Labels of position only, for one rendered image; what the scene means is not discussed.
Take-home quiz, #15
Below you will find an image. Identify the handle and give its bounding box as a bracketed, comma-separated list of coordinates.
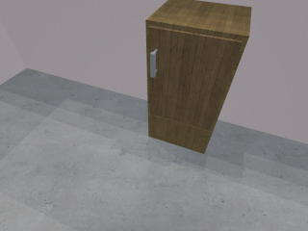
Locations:
[150, 49, 158, 78]

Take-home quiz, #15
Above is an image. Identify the cupboard door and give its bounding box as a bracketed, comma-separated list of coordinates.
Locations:
[148, 25, 242, 131]

